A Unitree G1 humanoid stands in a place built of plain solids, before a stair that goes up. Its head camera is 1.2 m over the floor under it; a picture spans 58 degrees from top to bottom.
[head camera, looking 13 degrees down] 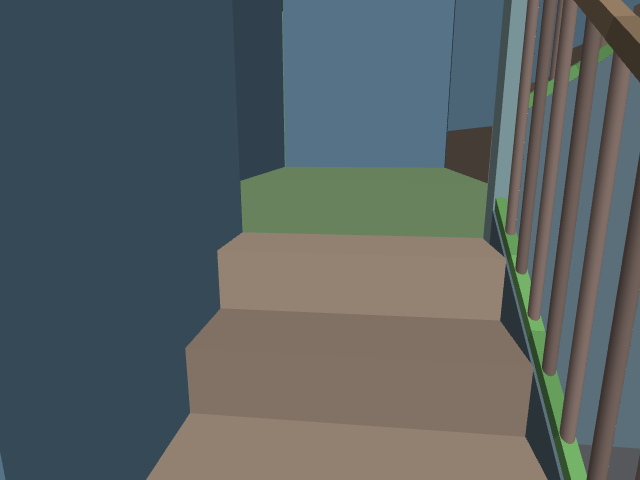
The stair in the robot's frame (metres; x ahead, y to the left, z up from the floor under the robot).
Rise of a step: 0.21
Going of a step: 0.30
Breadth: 0.95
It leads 6 degrees to the right of straight ahead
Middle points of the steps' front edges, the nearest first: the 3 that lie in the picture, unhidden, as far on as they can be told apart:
1.08 -0.09 0.63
1.37 -0.12 0.83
1.67 -0.15 1.04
